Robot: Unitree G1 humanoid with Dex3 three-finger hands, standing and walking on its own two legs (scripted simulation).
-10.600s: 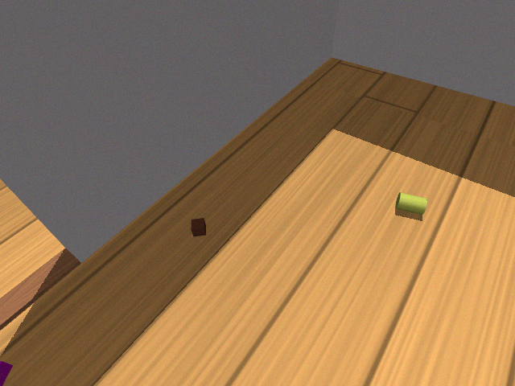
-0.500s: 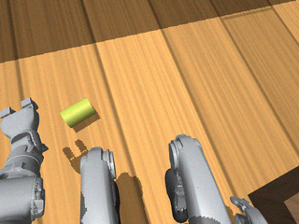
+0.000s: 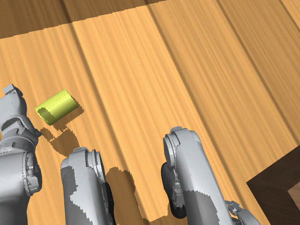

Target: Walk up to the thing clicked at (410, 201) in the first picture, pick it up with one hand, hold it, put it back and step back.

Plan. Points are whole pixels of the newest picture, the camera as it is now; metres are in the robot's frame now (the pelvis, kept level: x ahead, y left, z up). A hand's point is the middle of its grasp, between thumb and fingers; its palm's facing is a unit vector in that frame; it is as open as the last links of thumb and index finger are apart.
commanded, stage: rise first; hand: left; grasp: from above
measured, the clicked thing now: (57, 107) +0.51 +0.26 -0.32
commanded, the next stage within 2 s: none
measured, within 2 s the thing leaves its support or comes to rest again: neither
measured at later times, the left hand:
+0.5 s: hand (29, 116) +0.45 +0.30 -0.19, palm faces -0.34 -0.23 -0.91, open 13.5 cm
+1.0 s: hand (33, 112) +0.46 +0.29 -0.20, palm faces -0.34 -0.23 -0.91, open 13.5 cm
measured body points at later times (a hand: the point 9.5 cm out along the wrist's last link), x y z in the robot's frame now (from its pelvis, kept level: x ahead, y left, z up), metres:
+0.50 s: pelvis +0.00 +0.00 -0.02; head +0.24 +0.04 +0.35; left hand +0.46 +0.31 -0.14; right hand +0.04 -0.27 -0.14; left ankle +0.08 +0.13 -0.32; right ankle +0.10 -0.14 -0.32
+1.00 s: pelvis +0.00 +0.00 -0.03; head +0.24 +0.05 +0.34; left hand +0.48 +0.30 -0.15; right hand +0.02 -0.27 -0.14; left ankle +0.08 +0.13 -0.32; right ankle +0.10 -0.14 -0.32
